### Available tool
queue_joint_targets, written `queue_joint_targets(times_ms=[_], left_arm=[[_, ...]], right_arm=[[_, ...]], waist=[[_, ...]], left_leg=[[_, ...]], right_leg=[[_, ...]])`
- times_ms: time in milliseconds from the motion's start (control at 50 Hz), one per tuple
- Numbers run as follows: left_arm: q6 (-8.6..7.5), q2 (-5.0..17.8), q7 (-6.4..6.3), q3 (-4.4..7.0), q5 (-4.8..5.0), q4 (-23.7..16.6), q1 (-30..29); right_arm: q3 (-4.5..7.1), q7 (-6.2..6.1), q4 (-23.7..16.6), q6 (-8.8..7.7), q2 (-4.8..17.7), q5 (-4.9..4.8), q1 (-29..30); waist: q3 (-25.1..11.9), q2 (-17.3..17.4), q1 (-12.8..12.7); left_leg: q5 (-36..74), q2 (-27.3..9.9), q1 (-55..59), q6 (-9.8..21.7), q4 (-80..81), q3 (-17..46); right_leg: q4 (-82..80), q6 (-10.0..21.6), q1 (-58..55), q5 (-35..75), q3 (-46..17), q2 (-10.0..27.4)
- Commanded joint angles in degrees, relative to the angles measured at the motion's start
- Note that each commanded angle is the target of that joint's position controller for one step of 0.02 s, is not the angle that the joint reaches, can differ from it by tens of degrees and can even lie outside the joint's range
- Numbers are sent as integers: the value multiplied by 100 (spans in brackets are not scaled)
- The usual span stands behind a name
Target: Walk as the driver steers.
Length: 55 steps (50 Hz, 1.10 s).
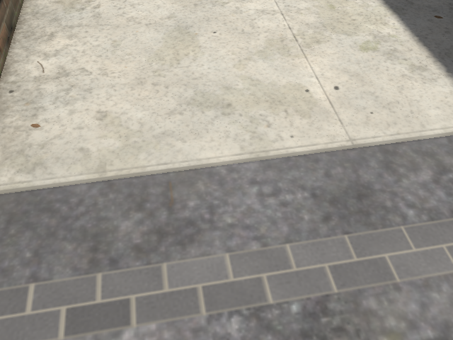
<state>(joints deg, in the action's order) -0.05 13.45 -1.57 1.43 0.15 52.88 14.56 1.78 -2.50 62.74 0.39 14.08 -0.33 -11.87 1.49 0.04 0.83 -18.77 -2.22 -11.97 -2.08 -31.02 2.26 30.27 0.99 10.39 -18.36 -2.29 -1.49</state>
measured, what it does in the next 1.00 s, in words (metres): walks ahead: right foot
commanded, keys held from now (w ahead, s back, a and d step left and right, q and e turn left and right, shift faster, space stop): w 1.00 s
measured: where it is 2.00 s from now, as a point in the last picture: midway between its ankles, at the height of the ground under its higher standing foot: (215, 197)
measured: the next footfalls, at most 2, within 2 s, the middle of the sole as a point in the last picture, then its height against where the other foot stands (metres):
right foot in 0.60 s outside the picture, level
left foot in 1.14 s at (187, 279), level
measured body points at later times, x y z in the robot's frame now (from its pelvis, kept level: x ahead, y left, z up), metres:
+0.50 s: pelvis +0.16 +0.03 +0.00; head +0.19 +0.04 +0.45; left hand +0.39 +0.25 -0.10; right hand +0.05 -0.21 -0.13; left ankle +0.01 +0.13 -0.73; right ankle +0.34 -0.12 -0.69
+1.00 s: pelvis +0.45 +0.00 +0.01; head +0.47 +0.00 +0.46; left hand +0.43 +0.27 -0.13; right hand +0.64 -0.25 -0.09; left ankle +0.65 +0.17 -0.68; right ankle +0.38 -0.10 -0.73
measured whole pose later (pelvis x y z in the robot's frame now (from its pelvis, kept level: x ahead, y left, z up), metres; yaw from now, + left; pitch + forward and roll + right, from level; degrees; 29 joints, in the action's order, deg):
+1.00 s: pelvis +0.45 +0.00 +0.01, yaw +1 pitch +1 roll -3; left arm -5.5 14.4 0.3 2.5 0.7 57.2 20.3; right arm 2.6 0.1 49.0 -4.8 15.2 -0.6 -4.1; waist 1.0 2.2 -4.3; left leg 3.6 -7.5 -38.2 0.0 -37.1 2.0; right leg 10.6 3.2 -0.2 -11.8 2.9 -4.7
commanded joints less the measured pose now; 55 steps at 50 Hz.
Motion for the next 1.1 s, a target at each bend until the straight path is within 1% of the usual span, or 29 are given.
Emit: queue_joint_targets(times_ms=[20,60,100,120,140,160,180,200,220,260,300,340,400,460,520,560,600,620,640,660,680,700,720,760,820,880,940,1020,1100], left_arm=[[-82,1069,-33,260,74,-114,407],[-199,1188,-23,313,116,-75,448],[-256,1048,2,279,155,-223,-28],[-242,989,17,257,193,-339,-407],[-255,805,27,208,158,-440,-602],[-310,380,53,89,87,-565,-681],[-408,457,8,133,183,-788,-741],[-481,691,21,186,291,-701,-611],[-535,693,78,190,308,-583,-430],[-600,759,121,258,173,-503,-508],[-598,636,208,269,106,-529,-684],[-555,421,256,215,103,-628,-962],[-545,213,288,102,122,-922,-1737],[-548,280,353,72,165,-1085,-2200],[-584,435,432,93,180,-1213,-2375],[-605,682,443,199,161,-1148,-1981],[-563,1086,363,438,184,-663,-358],[-520,1444,289,539,113,-422,711],[-510,1703,344,559,30,-259,1021],[-529,1137,359,407,70,-260,776],[-562,926,344,337,82,-327,205],[-606,814,358,296,58,-410,-268],[-644,689,388,265,-7,-435,-529],[-683,503,420,208,-58,-352,-648],[-718,690,351,230,-13,-153,-399],[-676,883,218,268,-9,-38,-69],[-633,987,156,277,43,58,254],[-542,1048,140,295,114,295,764],[-394,1186,110,358,107,332,709]], right_arm=[[64,22,-330,-165,441,-40,204],[42,126,-435,-361,342,-101,234],[43,233,-348,-516,319,-159,-127],[73,259,-123,-563,324,-153,-652],[143,270,124,-571,475,-82,-1176],[262,255,258,-573,948,-50,-1854],[343,344,261,-633,1477,21,-2186],[221,349,108,-706,1080,58,-1666],[145,342,-55,-747,753,6,-1341],[89,366,-192,-736,623,-29,-1106],[4,332,-154,-656,381,22,-1403],[2,256,-157,-588,480,43,-1594],[12,164,-264,-528,672,61,-1597],[46,136,-237,-528,777,11,-1827],[103,124,-225,-502,819,-58,-1839],[169,121,-300,-458,954,-30,-1678],[179,127,-410,-361,957,41,-1503],[94,135,-569,-360,760,134,-1539],[-143,212,-590,-487,-196,72,-2350],[-10,254,-595,-662,405,-93,-1865],[98,270,-839,-764,731,-259,-1234],[104,230,-911,-811,750,-251,-915],[153,189,-924,-791,708,-174,-801],[164,176,-902,-637,462,-114,-1045],[184,147,-1113,-499,417,-48,-681],[190,165,-1415,-515,454,21,99],[125,236,-1609,-577,329,0,791],[84,354,-1871,-604,377,-73,1447],[175,460,-1978,-659,671,-89,1242]], waist=[[580,-883,-215],[835,-1156,-176],[819,-1011,147],[703,-812,447],[516,-362,599],[143,988,728],[164,1818,731],[503,1016,440],[673,717,285],[629,530,195],[411,624,251],[364,552,300],[554,481,422],[736,584,490],[767,583,317],[341,701,-35],[-718,749,-867],[-1514,161,-1176],[-2469,-1555,-618],[-1993,-1104,-807],[-970,-894,-646],[-555,-276,-451],[-317,-90,-254],[-275,-309,62],[77,-315,118],[258,-206,-72],[290,-200,-309],[379,-207,-521],[113,-398,-202]], left_leg=[[-1058,428,-1025,232,-672,-609],[-771,147,-1227,444,-1312,-322],[-825,41,-748,710,-565,-308],[-301,147,266,775,314,-417],[129,81,1097,722,656,-85],[-710,-999,1840,1039,1550,1673],[-1337,-1998,2002,1775,2307,3846],[-1474,-2085,1754,1846,2276,3792],[-1289,-1798,1707,1632,2241,3090],[-101,-1394,1787,1246,2293,2020],[1322,-1060,1795,1108,2283,1223],[2208,-960,1755,1164,2288,807],[2284,-815,1187,1154,2499,418],[2165,-920,1042,1204,2660,297],[2728,-1184,1545,1133,2434,223],[4471,-1266,1861,1009,1787,113],[5810,-958,1467,779,-117,-153],[4022,-661,43,648,-1903,-246],[-826,563,-1917,325,-3948,-38],[-1281,376,-2526,462,-4682,650],[-831,86,-2935,558,-4800,468],[-266,-223,-2680,583,-4544,362],[63,-417,-2401,558,-4225,292],[275,-624,-1848,525,-3847,319],[548,-746,-2116,353,-3164,177],[1561,-750,-2620,196,-2011,101],[2433,-493,-2300,183,-783,-158],[2398,-337,-2386,251,-99,-166],[1519,-121,-1875,557,228,-254]], right_leg=[[-1703,779,465,-3088,-1583,1032],[-2106,1209,689,-3108,-2577,1707],[-1871,1063,826,-2405,-2191,1605],[-1550,815,1278,-1933,-1611,1236],[-711,544,1681,-1162,-963,760],[1224,108,2361,-682,83,66],[2478,30,3275,-1528,56,-275],[3319,121,3628,-1303,-379,135],[3515,229,3798,-658,-413,360],[3214,270,3839,245,-189,669],[2872,166,3529,722,71,734],[2434,7,3490,999,265,703],[1184,-125,3010,1610,473,541],[459,-82,2571,1987,579,390],[46,153,2469,1905,439,372],[3,358,1767,1634,530,158],[-4,673,-348,1576,667,-85],[172,1023,-2228,1224,-597,986],[-772,1988,-3754,-455,-3657,2393],[-1460,1790,-3296,-934,-4180,2244],[-1569,1538,-2395,-515,-3236,2094],[-1720,1414,-1468,317,-2488,1898],[-1843,1328,-766,984,-1909,1686],[-2151,1300,-109,1303,-1302,1423],[-2502,1395,331,1426,-845,1348],[-2605,1325,137,1581,-577,1262],[-2575,1120,46,1749,-183,1073],[-2300,1068,-740,1759,-199,1351],[-1540,857,-1473,2978,-263,1641]])
Over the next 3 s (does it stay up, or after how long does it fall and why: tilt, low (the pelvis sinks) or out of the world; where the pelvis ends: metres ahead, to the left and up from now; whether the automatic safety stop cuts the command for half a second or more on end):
stays up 1.55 0.21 0.01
